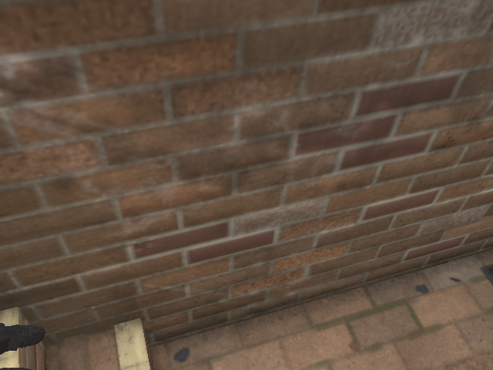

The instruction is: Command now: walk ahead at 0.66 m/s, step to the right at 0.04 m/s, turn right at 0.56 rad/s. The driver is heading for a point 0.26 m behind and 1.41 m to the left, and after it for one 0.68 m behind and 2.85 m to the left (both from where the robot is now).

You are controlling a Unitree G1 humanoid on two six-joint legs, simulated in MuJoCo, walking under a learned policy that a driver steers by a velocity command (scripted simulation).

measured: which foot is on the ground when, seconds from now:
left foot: down 0.00-0.22, up 0.24-0.52, down 0.54-0.84, up 0.86-1.00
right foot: up 0.00-0.22, down 0.24-0.52, up 0.54-0.82, down 0.84-1.00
